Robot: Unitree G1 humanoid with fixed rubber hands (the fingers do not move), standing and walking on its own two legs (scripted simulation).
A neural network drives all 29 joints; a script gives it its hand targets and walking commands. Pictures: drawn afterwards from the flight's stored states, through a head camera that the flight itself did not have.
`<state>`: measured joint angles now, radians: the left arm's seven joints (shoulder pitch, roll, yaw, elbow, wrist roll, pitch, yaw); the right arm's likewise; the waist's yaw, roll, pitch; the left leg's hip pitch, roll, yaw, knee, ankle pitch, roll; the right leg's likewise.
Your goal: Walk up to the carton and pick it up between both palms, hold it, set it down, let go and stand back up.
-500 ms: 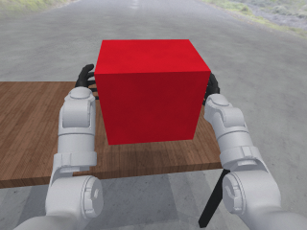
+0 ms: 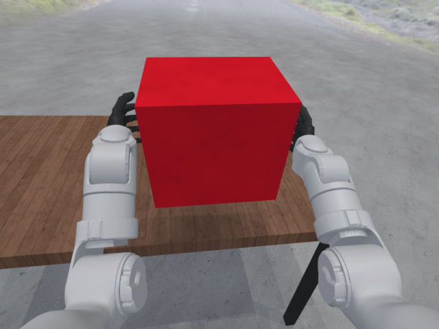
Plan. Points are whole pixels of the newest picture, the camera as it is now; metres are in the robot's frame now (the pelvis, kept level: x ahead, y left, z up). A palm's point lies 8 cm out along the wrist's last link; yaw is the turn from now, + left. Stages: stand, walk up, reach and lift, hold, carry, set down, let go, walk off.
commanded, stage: hold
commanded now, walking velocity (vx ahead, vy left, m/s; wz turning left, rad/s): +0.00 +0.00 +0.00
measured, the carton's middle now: (213, 131) +0.42 +0.00 +0.22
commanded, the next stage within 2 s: set down in 0.12 s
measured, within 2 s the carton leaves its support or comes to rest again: neither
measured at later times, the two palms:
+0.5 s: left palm (120, 136) +0.38 +0.17 +0.22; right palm (295, 144) +0.39 -0.16 +0.21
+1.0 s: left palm (133, 151) +0.40 +0.15 +0.18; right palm (293, 160) +0.39 -0.17 +0.17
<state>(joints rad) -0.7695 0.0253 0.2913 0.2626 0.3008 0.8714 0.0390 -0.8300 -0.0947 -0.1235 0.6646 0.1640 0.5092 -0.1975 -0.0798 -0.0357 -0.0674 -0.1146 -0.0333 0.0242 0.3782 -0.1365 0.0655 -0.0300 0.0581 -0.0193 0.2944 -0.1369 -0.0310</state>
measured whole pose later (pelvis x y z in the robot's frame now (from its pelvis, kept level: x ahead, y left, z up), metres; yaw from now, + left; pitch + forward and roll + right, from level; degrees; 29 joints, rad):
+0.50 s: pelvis +0.01 +0.00 +0.00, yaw +0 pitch -9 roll -1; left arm -0.76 -0.01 0.35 0.35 0.36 0.69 -0.02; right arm -0.80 -0.03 -0.26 0.74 0.00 0.30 -0.14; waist -0.04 -0.04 -0.02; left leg -0.04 -0.05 0.03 0.32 -0.13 0.06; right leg 0.02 0.04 -0.02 0.29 -0.16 -0.03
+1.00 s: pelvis +0.03 -0.02 +0.00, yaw +1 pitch -9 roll +0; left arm -0.65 0.00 0.28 0.30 0.33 0.61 -0.01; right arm -0.63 0.01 -0.18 0.61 0.05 0.18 -0.20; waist -0.05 -0.07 0.04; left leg -0.02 -0.04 0.01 0.33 -0.16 0.04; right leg 0.05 0.05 -0.04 0.29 -0.19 -0.05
